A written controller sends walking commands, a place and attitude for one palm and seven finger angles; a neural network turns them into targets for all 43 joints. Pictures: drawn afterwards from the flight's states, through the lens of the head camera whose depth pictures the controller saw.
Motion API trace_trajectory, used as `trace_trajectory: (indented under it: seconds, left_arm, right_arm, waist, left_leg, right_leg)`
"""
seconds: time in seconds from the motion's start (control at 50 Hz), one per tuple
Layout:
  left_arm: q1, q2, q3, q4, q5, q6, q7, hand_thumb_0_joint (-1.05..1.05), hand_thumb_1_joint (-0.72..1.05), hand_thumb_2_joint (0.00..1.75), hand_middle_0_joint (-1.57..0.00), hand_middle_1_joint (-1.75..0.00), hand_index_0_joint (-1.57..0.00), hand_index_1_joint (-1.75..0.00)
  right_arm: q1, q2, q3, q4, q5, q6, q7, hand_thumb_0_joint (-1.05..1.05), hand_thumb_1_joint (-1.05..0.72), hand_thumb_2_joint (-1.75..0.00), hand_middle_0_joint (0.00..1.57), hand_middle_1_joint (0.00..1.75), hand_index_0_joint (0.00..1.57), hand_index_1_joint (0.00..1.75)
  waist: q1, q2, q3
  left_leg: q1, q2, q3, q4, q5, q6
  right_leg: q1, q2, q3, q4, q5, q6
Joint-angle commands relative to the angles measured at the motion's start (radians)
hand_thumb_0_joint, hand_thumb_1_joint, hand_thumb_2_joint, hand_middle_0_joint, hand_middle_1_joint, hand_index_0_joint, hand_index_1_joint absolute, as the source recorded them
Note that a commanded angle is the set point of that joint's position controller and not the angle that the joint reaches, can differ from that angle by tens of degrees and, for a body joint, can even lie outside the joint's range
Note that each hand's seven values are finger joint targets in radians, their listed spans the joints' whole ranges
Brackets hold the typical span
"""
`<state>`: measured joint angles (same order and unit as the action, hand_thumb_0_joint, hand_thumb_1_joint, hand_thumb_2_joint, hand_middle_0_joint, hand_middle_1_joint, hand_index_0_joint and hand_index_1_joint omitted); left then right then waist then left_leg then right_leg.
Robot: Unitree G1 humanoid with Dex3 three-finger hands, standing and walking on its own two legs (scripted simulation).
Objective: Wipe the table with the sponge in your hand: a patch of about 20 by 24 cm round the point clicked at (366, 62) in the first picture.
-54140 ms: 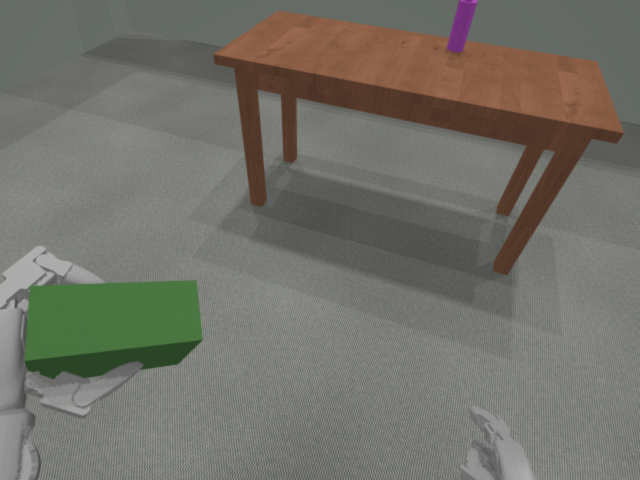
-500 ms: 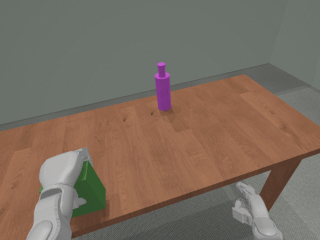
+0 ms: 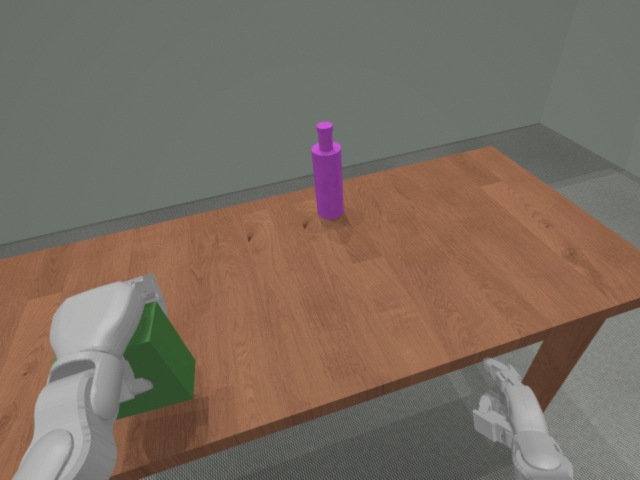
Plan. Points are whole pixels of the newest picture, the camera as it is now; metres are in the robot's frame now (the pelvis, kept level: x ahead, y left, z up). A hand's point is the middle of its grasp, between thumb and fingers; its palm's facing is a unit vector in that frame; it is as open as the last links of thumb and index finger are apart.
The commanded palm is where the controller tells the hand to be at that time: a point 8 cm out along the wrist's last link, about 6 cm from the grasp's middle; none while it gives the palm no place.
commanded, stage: lift the sponge slowly off the table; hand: left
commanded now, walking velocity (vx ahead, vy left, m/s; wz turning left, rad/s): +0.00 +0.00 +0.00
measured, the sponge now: (141, 372) +0.20 +0.28 +0.05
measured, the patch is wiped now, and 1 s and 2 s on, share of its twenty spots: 1.00 1.00 1.00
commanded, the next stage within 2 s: bring the sponge back beside the body in 0.48 s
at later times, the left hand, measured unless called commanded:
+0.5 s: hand (121, 314) +0.22 +0.27 +0.15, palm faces +0.22 -0.17 -0.96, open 10.2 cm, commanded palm +0.18 +0.28 +0.21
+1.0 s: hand (106, 334) +0.20 +0.29 +0.13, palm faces +0.16 -0.15 -0.98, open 10.2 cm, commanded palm +0.17 +0.28 +0.20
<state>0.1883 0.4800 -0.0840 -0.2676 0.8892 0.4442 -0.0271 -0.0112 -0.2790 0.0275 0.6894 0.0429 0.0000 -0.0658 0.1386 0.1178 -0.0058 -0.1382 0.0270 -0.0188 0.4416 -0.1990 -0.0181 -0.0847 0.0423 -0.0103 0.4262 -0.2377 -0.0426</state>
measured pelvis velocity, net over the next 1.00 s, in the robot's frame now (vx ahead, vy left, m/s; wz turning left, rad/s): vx -0.01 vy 0.01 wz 0.00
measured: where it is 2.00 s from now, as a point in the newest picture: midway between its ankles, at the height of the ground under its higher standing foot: outside the picture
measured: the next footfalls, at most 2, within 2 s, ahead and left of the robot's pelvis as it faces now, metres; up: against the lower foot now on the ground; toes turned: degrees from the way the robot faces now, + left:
none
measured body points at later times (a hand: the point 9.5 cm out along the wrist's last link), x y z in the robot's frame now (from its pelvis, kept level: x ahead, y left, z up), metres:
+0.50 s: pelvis -0.01 +0.01 +0.00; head -0.06 -0.03 +0.45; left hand +0.20 +0.28 +0.20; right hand +0.26 -0.18 -0.05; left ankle +0.03 +0.13 -0.74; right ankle +0.00 -0.10 -0.74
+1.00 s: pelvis -0.01 +0.01 +0.00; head -0.05 -0.04 +0.45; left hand +0.19 +0.29 +0.18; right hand +0.26 -0.18 -0.05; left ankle +0.03 +0.13 -0.74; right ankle +0.00 -0.10 -0.74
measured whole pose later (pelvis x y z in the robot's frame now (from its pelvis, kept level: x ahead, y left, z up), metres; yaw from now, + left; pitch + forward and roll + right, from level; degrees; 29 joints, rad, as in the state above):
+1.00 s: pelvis -0.01 +0.01 +0.00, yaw +0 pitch -6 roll +0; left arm 0.16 0.50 -0.05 -0.32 0.84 0.50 -0.04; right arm -0.01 -0.27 0.06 0.67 0.05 0.00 -0.06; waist 0.14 0.12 -0.01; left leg -0.15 0.02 -0.01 0.45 -0.19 -0.01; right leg -0.10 0.04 0.00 0.43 -0.22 -0.03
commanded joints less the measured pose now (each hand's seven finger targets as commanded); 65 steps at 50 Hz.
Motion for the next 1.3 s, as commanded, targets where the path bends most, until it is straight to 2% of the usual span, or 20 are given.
trace_trajectory:
  seconds: [0.0, 0.14, 0.26, 0.36, 0.44, 0.54, 0.56, 0.64, 0.66, 0.68, 0.74, 0.76, 0.84, 0.9, 0.94, 0.96, 1.04, 1.1, 1.14, 1.28]
  left_arm:
    - [-0.286, 0.225, 0.179, -0.197, 0.036, -0.001, 0.069, 0.00, 0.10, 1.30, -1.20, -1.60, -1.20, -1.60]
    - [-0.266, 0.243, 0.204, -0.243, -0.004, 0.034, 0.053, 0.00, 0.10, 1.30, -1.20, -1.60, -1.20, -1.60]
    - [-0.338, 0.175, 0.124, -0.285, -0.018, 0.035, 0.033, 0.00, 0.10, 1.30, -1.20, -1.60, -1.20, -1.60]
    - [-0.376, 0.214, 0.158, -0.326, -0.004, 0.030, 0.052, 0.00, 0.10, 1.30, -1.20, -1.60, -1.20, -1.60]
    - [-0.352, 0.252, 0.209, -0.244, -0.008, 0.054, 0.061, 0.00, 0.10, 1.30, -1.20, -1.60, -1.20, -1.60]
    - [-0.361, 0.213, 0.173, -0.240, -0.029, 0.068, 0.051, 0.00, 0.10, 1.30, -1.20, -1.60, -1.20, -1.60]
    - [-0.347, 0.159, 0.128, -0.244, -0.039, 0.070, 0.043, 0.00, 0.10, 1.30, -1.20, -1.60, -1.20, -1.60]
    - [-0.328, 0.234, 0.184, -0.238, -0.029, 0.073, 0.039, 0.00, 0.10, 1.30, -1.20, -1.60, -1.20, -1.60]
    - [-0.358, 0.189, 0.140, -0.240, -0.028, 0.073, 0.034, 0.00, 0.10, 1.30, -1.20, -1.60, -1.20, -1.60]
    - [-0.364, 0.219, 0.162, -0.216, -0.020, 0.070, 0.037, 0.00, 0.10, 1.30, -1.20, -1.60, -1.20, -1.60]
    - [-0.400, 0.281, 0.201, -0.241, 0.002, 0.056, 0.044, 0.00, 0.10, 1.30, -1.20, -1.60, -1.20, -1.60]
    - [-0.392, 0.243, 0.173, -0.240, 0.003, 0.055, 0.042, 0.00, 0.10, 1.30, -1.20, -1.60, -1.20, -1.60]
    - [-0.336, 0.276, 0.210, -0.269, 0.008, 0.041, 0.047, 0.00, 0.10, 1.30, -1.20, -1.60, -1.20, -1.60]
    - [-0.260, 0.220, 0.175, -0.250, -0.008, 0.041, 0.036, 0.00, 0.10, 1.30, -1.20, -1.60, -1.20, -1.60]
    - [-0.246, 0.262, 0.218, -0.246, -0.011, 0.042, 0.035, 0.00, 0.10, 1.30, -1.20, -1.60, -1.20, -1.60]
    - [-0.245, 0.215, 0.177, -0.239, -0.017, 0.044, 0.028, 0.00, 0.10, 1.30, -1.20, -1.60, -1.20, -1.60]
    - [-0.248, 0.255, 0.207, -0.260, -0.013, 0.035, 0.027, 0.00, 0.10, 1.30, -1.20, -1.60, -1.20, -1.60]
    - [-0.247, 0.207, 0.160, -0.272, -0.010, 0.022, 0.027, 0.00, 0.10, 1.30, -1.20, -1.60, -1.20, -1.60]
    - [-0.258, 0.257, 0.201, -0.312, 0.004, 0.009, 0.037, 0.00, 0.10, 1.30, -1.20, -1.60, -1.20, -1.60]
    - [-0.221, 0.236, 0.206, -0.276, 0.007, 0.006, 0.060, 0.00, 0.10, 1.30, -1.20, -1.60, -1.20, -1.60]
  right_arm:
    - [-0.276, -0.072, -0.015, -0.187, 0.000, -0.065, 0.006, 0.00, -0.90, -0.90, 0.20, 0.30, 0.20, 0.30]
    - [-0.298, -0.076, -0.015, -0.200, 0.012, -0.059, 0.010, 0.00, -0.90, -0.90, 0.20, 0.30, 0.20, 0.30]
    - [-0.298, -0.064, -0.001, -0.222, 0.014, -0.064, 0.004, 0.00, -0.90, -0.90, 0.20, 0.30, 0.20, 0.30]
    - [-0.290, -0.062, -0.005, -0.227, 0.011, -0.069, -0.001, 0.00, -0.90, -0.90, 0.20, 0.30, 0.20, 0.30]
    - [-0.285, -0.073, -0.005, -0.207, 0.014, -0.051, 0.001, 0.00, -0.90, -0.90, 0.20, 0.30, 0.20, 0.30]
    - [-0.297, -0.071, 0.001, -0.214, 0.021, -0.046, 0.004, 0.00, -0.90, -0.90, 0.20, 0.30, 0.20, 0.30]
    - [-0.302, -0.063, 0.006, -0.231, 0.022, -0.050, 0.005, 0.00, -0.90, -0.90, 0.20, 0.30, 0.20, 0.30]
    - [-0.287, -0.077, 0.001, -0.215, 0.017, -0.048, 0.000, 0.00, -0.90, -0.90, 0.20, 0.30, 0.20, 0.30]
    - [-0.294, -0.068, 0.008, -0.229, 0.018, -0.050, -0.002, 0.00, -0.90, -0.90, 0.20, 0.30, 0.20, 0.30]
    - [-0.288, -0.071, 0.005, -0.216, 0.018, -0.053, -0.006, 0.00, -0.90, -0.90, 0.20, 0.30, 0.20, 0.30]
    - [-0.281, -0.080, 0.001, -0.211, 0.010, -0.057, -0.012, 0.00, -0.90, -0.90, 0.20, 0.30, 0.20, 0.30]
    - [-0.286, -0.071, 0.005, -0.222, 0.011, -0.061, -0.012, 0.00, -0.90, -0.90, 0.20, 0.30, 0.20, 0.30]
    - [-0.280, -0.077, -0.003, -0.208, 0.007, -0.064, -0.004, 0.00, -0.90, -0.90, 0.20, 0.30, 0.20, 0.30]
    - [-0.284, -0.071, -0.002, -0.210, 0.005, -0.060, 0.003, 0.00, -0.90, -0.90, 0.20, 0.30, 0.20, 0.30]
    - [-0.281, -0.080, -0.007, -0.204, 0.007, -0.058, 0.003, 0.00, -0.90, -0.90, 0.20, 0.30, 0.20, 0.30]
    - [-0.283, -0.074, 0.000, -0.215, 0.008, -0.057, 0.003, 0.00, -0.90, -0.90, 0.20, 0.30, 0.20, 0.30]
    - [-0.281, -0.080, -0.005, -0.210, 0.008, -0.057, 0.000, 0.00, -0.90, -0.90, 0.20, 0.30, 0.20, 0.30]
    - [-0.278, -0.072, -0.003, -0.214, 0.003, -0.065, 0.000, 0.00, -0.90, -0.90, 0.20, 0.30, 0.20, 0.30]
    - [-0.277, -0.074, -0.006, -0.213, 0.003, -0.070, -0.002, 0.00, -0.90, -0.90, 0.20, 0.30, 0.20, 0.30]
    - [-0.269, -0.067, -0.005, -0.206, 0.004, -0.069, 0.002, 0.00, -0.90, -0.90, 0.20, 0.30, 0.20, 0.30]
  waist:
    - [0.010, -0.047, -0.142]
    - [0.010, -0.031, -0.152]
    - [0.002, -0.034, -0.136]
    - [0.018, -0.019, -0.187]
    - [0.013, -0.051, -0.146]
    - [0.003, -0.009, -0.132]
    - [0.008, -0.024, -0.143]
    - [0.000, -0.054, -0.147]
    - [-0.002, -0.063, -0.142]
    - [-0.004, -0.070, -0.140]
    - [-0.002, -0.033, -0.156]
    - [0.006, -0.034, -0.167]
    - [0.012, 0.007, -0.183]
    - [0.012, -0.032, -0.155]
    - [0.007, -0.036, -0.138]
    - [0.007, -0.043, -0.135]
    - [0.001, -0.043, -0.125]
    - [0.004, -0.015, -0.136]
    - [0.006, 0.004, -0.149]
    - [0.012, -0.038, -0.132]
  left_leg:
    - [0.076, -0.055, -0.036, -0.045, 0.164, 0.057]
    - [0.065, -0.050, -0.045, -0.058, 0.156, 0.053]
    - [0.048, -0.045, -0.048, -0.077, 0.081, 0.055]
    - [0.054, -0.046, -0.052, -0.088, 0.088, 0.056]
    - [0.038, -0.044, -0.050, -0.091, 0.073, 0.044]
    - [0.029, -0.044, -0.041, -0.091, 0.035, 0.043]
    - [0.025, -0.047, -0.036, -0.082, 0.035, 0.046]
    - [0.029, -0.044, -0.043, -0.077, 0.039, 0.048]
    - [0.025, -0.049, -0.036, -0.071, 0.032, 0.052]
    - [0.032, -0.050, -0.039, -0.067, 0.031, 0.052]
    - [0.037, -0.052, -0.044, -0.069, 0.023, 0.050]
    - [0.038, -0.057, -0.039, -0.060, 0.042, 0.054]
    - [0.054, -0.053, -0.052, -0.056, 0.094, 0.048]
    - [0.049, -0.052, -0.044, -0.045, 0.115, 0.051]
    - [0.044, -0.049, -0.052, -0.046, 0.103, 0.050]
    - [0.036, -0.049, -0.044, -0.044, 0.092, 0.051]
    - [0.039, -0.048, -0.053, -0.052, 0.074, 0.051]
    - [0.050, -0.049, -0.047, -0.052, 0.084, 0.054]
    - [0.053, -0.047, -0.059, -0.061, 0.077, 0.053]
    - [0.046, -0.048, -0.054, -0.063, 0.086, 0.050]
  right_leg:
    - [-0.047, -0.011, 0.094, -0.109, 0.105, -0.030]
    - [-0.034, -0.007, 0.110, -0.098, 0.099, -0.032]
    - [-0.051, -0.006, 0.068, -0.097, 0.034, -0.028]
    - [-0.008, 0.002, 0.075, -0.084, 0.043, -0.036]
    - [-0.033, 0.003, 0.112, -0.104, 0.016, -0.038]
    - [-0.053, 0.000, 0.107, -0.107, -0.007, -0.033]
    - [-0.047, -0.004, 0.081, -0.100, -0.002, -0.029]
    - [-0.051, -0.003, 0.104, -0.104, -0.011, -0.028]
    - [-0.060, -0.005, 0.086, -0.105, -0.018, -0.025]
    - [-0.073, -0.007, 0.102, -0.112, -0.032, -0.025]
    - [-0.059, -0.004, 0.120, -0.109, -0.039, -0.032]
    - [-0.050, -0.008, 0.105, -0.104, -0.025, -0.033]
    - [-0.032, -0.006, 0.123, -0.094, 0.028, -0.041]
    - [-0.048, -0.011, 0.098, -0.099, 0.052, -0.033]
    - [-0.058, -0.009, 0.128, -0.104, 0.038, -0.035]
    - [-0.059, -0.013, 0.104, -0.103, 0.033, -0.031]
    - [-0.068, -0.009, 0.122, -0.107, 0.011, -0.030]
    - [-0.062, -0.011, 0.092, -0.103, 0.029, -0.028]
    - [-0.049, -0.005, 0.118, -0.097, 0.017, -0.034]
    - [-0.055, -0.006, 0.106, -0.106, 0.016, -0.032]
